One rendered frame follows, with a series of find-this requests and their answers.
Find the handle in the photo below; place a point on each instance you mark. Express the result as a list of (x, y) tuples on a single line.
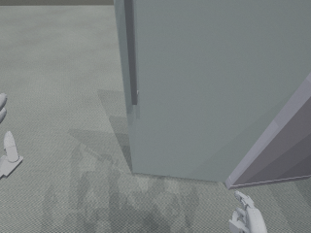
[(131, 48)]

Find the fridge door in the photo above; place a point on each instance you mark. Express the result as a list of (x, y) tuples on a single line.
[(211, 76)]

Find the right robot hand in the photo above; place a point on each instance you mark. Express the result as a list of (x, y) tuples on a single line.
[(252, 220)]

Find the left robot hand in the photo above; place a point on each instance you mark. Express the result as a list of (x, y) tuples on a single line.
[(10, 161)]

